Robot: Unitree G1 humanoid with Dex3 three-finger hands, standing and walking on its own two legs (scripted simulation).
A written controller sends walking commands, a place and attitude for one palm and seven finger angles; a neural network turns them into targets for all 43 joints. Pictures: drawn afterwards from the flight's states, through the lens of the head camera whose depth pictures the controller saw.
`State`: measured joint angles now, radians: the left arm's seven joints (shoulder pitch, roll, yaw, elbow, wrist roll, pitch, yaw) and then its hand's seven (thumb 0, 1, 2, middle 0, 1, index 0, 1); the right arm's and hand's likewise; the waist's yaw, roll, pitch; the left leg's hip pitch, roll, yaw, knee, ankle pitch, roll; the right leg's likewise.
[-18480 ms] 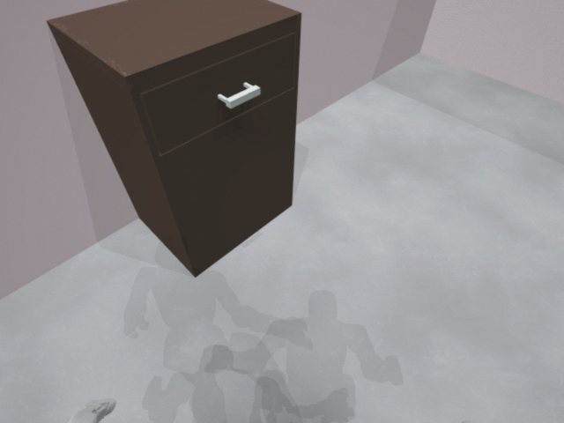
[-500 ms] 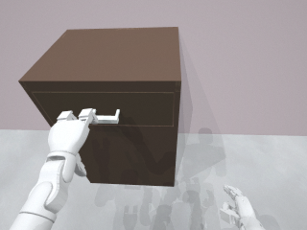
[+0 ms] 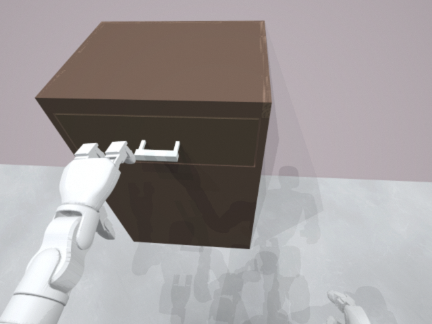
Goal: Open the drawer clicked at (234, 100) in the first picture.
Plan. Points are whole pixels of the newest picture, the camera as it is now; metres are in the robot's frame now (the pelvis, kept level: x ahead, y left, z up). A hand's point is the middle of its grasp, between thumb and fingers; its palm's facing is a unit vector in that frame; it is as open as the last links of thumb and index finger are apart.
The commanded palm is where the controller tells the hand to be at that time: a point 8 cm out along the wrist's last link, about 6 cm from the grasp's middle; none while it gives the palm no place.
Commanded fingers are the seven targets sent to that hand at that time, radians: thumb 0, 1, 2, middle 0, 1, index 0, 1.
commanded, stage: move the hooked fingers above the handle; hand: left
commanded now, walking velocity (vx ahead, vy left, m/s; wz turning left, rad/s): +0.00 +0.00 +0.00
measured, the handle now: (158, 149) +0.52 +0.23 -0.04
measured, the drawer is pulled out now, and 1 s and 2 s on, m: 0.00 0.00 0.00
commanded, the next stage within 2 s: none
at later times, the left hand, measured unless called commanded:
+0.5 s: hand (122, 180) +0.35 +0.24 +0.06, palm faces -0.02 -0.05 -1.00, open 13.9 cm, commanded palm +0.33 +0.24 +0.12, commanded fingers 0.00 -0.50 0.30 -0.30 -1.20 -0.30 -1.20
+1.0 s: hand (138, 167) +0.41 +0.24 +0.03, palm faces -0.11 -0.05 -0.99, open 13.8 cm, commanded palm +0.40 +0.24 +0.09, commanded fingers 0.00 -0.50 0.30 -0.30 -1.20 -0.30 -1.20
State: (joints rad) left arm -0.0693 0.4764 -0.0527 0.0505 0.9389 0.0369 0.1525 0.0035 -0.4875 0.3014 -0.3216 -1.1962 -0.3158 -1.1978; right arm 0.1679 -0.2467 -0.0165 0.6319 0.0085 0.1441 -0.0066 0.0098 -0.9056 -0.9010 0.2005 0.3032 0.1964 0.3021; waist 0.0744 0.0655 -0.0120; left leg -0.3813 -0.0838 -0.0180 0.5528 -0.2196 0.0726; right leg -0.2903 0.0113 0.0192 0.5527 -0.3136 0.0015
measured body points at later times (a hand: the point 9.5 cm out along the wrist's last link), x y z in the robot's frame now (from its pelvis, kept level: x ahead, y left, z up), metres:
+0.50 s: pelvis +0.00 -0.03 +0.00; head +0.02 -0.04 +0.45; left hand +0.34 +0.24 +0.11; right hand +0.15 -0.27 -0.12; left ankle +0.04 +0.07 -0.73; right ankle -0.02 -0.13 -0.73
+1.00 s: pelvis +0.03 -0.02 -0.01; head +0.08 -0.04 +0.43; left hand +0.41 +0.24 +0.08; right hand +0.13 -0.29 -0.14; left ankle +0.04 +0.07 -0.73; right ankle -0.02 -0.13 -0.73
